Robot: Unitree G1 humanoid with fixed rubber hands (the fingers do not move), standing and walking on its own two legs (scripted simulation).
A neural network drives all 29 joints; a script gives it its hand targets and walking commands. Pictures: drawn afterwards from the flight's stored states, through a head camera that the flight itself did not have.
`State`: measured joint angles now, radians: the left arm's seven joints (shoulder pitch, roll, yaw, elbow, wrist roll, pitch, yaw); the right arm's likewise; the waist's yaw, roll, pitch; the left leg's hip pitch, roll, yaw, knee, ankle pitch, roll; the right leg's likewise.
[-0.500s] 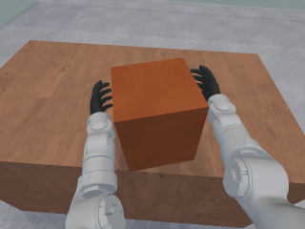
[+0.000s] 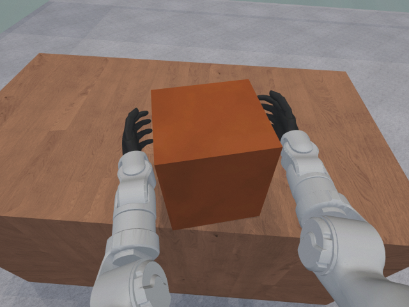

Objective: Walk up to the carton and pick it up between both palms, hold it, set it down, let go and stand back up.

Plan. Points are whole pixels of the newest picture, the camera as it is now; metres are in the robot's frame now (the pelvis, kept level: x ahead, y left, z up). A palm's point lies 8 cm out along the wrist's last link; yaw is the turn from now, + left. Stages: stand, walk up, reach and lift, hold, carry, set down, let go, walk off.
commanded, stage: set down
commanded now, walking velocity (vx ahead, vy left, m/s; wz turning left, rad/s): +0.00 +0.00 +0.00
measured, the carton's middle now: (209, 157) +0.43 +0.02 +0.04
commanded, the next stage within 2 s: none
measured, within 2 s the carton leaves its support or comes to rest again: neither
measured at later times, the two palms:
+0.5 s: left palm (134, 150) +0.39 +0.16 +0.11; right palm (285, 130) +0.44 -0.13 +0.13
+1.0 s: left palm (135, 148) +0.40 +0.17 +0.10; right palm (283, 141) +0.44 -0.14 +0.09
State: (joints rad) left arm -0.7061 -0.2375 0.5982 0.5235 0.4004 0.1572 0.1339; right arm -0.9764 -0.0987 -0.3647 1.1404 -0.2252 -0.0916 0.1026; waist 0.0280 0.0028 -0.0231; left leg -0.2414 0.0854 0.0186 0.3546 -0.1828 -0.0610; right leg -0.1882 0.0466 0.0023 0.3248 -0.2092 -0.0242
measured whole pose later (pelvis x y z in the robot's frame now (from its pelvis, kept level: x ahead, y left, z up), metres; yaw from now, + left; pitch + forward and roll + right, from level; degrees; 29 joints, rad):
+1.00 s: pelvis -0.01 -0.01 +0.00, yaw +0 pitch +9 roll +0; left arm -0.81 -0.02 0.27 0.86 0.13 0.06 0.26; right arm -0.96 -0.22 -0.01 1.23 0.22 -0.10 0.03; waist 0.09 0.00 -0.07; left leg -0.35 0.09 0.02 0.35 -0.16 -0.07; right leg -0.32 0.05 0.00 0.37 -0.21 -0.03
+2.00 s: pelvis -0.03 -0.01 +0.00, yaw +0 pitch +7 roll +0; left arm -1.00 0.17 0.17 0.82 -0.10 0.48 0.27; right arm -1.07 -0.47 0.15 1.09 0.48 0.23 0.12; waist 0.10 0.00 -0.13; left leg -0.35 0.09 0.02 0.36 -0.14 -0.08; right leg -0.33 0.05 0.00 0.41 -0.20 -0.04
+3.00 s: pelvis -0.06 -0.01 -0.01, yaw +0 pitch +4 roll +0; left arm -0.43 0.03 0.13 0.24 -0.10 0.48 0.27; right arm -0.71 -0.53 0.16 0.83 0.41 0.14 0.21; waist 0.10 0.02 -0.03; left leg -0.35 0.08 0.02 0.36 -0.09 -0.06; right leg -0.33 0.05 0.00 0.41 -0.15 -0.04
